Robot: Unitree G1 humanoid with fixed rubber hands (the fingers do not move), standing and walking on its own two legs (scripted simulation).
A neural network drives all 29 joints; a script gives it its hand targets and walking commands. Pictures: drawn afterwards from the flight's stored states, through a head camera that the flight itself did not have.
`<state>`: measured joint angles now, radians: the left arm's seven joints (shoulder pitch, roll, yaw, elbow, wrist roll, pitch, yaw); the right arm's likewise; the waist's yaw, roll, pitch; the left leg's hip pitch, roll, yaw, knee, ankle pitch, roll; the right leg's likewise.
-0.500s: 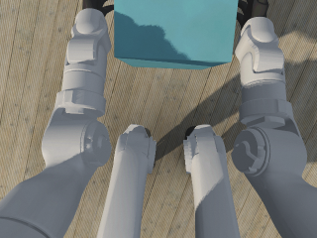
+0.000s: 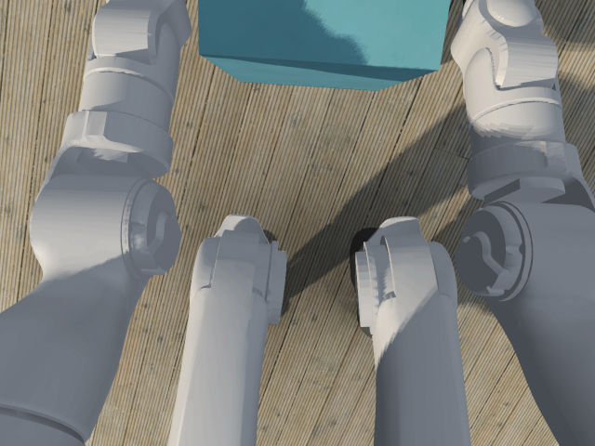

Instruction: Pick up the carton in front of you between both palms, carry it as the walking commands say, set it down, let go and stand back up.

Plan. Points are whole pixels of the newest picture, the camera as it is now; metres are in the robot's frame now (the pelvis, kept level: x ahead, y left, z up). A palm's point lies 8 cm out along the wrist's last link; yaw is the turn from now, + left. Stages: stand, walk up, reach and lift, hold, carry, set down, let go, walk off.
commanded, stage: set down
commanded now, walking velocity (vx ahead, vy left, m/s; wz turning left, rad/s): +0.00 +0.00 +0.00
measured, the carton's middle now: out of the picture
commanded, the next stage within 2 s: none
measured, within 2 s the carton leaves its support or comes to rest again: rests again in 0.08 s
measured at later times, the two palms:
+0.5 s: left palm out of the picture +0.54 +0.15 -0.18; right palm (481, 5) +0.53 -0.16 -0.18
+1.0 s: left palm out of the picture +0.55 +0.17 -0.21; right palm (487, 16) +0.53 -0.18 -0.22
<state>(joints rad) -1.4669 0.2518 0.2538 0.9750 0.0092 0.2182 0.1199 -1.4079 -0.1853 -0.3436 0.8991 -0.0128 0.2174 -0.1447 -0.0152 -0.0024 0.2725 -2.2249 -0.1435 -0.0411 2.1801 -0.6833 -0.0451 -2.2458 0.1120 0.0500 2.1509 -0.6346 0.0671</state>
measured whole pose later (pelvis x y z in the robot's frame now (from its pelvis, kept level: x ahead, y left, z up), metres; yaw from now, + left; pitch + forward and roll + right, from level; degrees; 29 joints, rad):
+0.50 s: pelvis -0.02 +0.00 -0.02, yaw +0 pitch +34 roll -1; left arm -1.53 0.28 0.31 1.05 0.06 0.20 0.01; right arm -1.47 -0.20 -0.42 0.96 -0.09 0.20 -0.03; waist -0.02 0.01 0.44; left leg -2.18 -0.12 -0.02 2.24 -0.65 -0.03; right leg -2.19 0.09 0.03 2.21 -0.60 0.06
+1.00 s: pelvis -0.01 +0.00 -0.02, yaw +0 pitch +33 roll -2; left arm -1.54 0.35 0.25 1.08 0.04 0.12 0.04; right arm -1.50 -0.29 -0.38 1.08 -0.06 0.10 -0.05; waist -0.02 0.00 0.52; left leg -2.16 -0.09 -0.02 2.28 -0.69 -0.02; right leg -2.17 0.07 0.01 2.24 -0.65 0.05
